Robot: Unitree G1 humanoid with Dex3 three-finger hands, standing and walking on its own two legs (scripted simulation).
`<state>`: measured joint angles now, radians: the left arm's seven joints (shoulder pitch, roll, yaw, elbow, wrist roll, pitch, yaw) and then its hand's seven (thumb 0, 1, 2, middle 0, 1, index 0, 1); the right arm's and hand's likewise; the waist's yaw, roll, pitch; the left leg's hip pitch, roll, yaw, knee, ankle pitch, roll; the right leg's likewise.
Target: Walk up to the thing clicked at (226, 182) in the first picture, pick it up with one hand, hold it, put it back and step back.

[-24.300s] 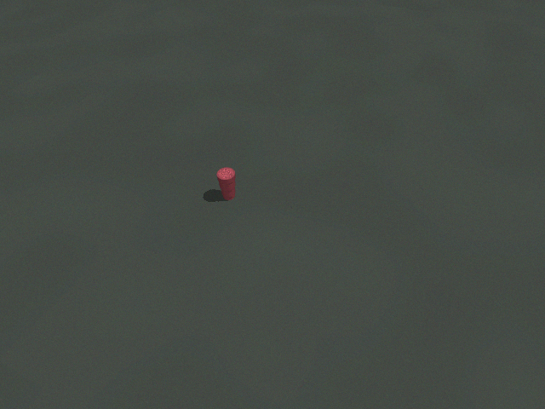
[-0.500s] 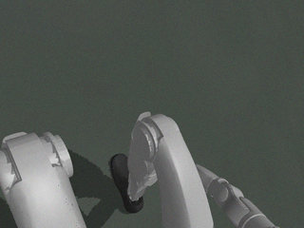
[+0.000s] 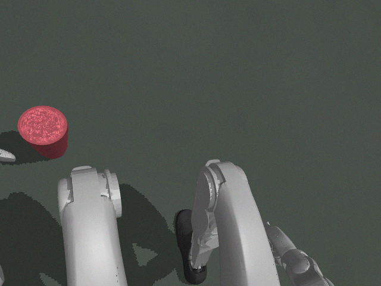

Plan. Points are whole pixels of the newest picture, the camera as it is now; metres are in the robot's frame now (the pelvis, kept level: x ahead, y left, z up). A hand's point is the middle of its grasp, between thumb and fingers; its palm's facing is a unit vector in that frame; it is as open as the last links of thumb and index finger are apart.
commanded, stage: home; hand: left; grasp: from the side
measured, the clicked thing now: (49, 137) +0.42 +0.27 -0.23
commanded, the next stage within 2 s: none
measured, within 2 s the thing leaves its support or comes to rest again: neither
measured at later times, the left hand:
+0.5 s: hand out of the picture +0.28 +0.32 +0.08, palm faces +0.27 -0.84 -0.46, open 17.4 cm
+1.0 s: hand out of the picture +0.24 +0.25 +0.29, palm faces +0.32 -0.89 -0.34, open 17.6 cm
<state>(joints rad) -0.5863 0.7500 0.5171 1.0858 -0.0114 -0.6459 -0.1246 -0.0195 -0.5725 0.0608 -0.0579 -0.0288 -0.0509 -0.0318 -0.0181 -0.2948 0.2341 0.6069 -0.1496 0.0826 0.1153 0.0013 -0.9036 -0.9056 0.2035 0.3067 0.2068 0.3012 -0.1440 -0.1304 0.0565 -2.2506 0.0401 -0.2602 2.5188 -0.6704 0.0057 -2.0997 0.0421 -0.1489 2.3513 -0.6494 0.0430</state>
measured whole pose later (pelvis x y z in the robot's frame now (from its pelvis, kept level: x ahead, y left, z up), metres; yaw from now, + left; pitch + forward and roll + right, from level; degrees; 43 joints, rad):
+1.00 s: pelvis +0.08 +0.00 +0.37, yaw +12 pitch +15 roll -3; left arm 0.28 0.25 0.04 0.19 -0.02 0.24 0.18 -0.01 -0.58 0.03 -0.06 -0.04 -0.05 -0.05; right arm 0.25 -0.21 0.02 0.51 0.04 0.00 -0.16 0.01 -0.90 -0.90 0.20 0.31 0.20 0.30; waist -0.05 0.02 -0.16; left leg -0.91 0.05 -0.04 1.17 -0.52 -0.01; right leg -0.85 -0.02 -0.05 1.11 -0.52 0.02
